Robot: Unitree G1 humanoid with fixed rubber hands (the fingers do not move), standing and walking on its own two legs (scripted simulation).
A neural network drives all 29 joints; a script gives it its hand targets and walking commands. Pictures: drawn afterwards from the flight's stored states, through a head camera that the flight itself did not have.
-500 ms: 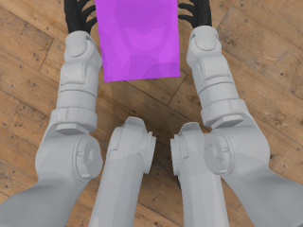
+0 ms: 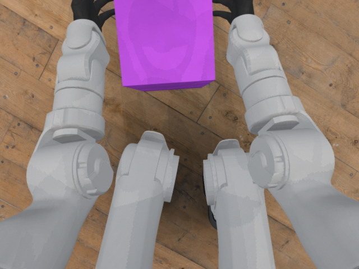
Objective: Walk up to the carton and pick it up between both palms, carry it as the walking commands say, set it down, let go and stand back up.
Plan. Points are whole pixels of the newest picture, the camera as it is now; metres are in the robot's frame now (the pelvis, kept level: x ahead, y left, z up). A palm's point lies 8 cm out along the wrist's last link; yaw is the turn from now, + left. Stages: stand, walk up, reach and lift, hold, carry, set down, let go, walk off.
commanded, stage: set down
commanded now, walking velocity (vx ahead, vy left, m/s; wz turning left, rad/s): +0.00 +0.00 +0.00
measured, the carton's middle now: (168, 40) +0.52 +0.07 -0.24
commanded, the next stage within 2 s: none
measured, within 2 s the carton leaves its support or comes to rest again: neither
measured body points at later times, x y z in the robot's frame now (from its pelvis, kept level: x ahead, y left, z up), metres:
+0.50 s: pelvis +0.00 -0.01 -0.01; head +0.35 +0.00 +0.27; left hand +0.52 +0.21 -0.14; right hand +0.56 -0.06 -0.16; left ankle +0.10 +0.10 -0.33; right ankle +0.09 -0.10 -0.33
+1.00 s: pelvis -0.01 +0.00 +0.00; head +0.35 +0.01 +0.25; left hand +0.50 +0.20 -0.19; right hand +0.54 -0.06 -0.19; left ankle +0.10 +0.10 -0.33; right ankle +0.09 -0.10 -0.33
